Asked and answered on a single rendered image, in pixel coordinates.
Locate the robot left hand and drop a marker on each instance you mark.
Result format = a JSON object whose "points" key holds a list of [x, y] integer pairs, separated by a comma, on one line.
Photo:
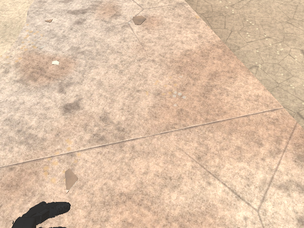
{"points": [[41, 212]]}

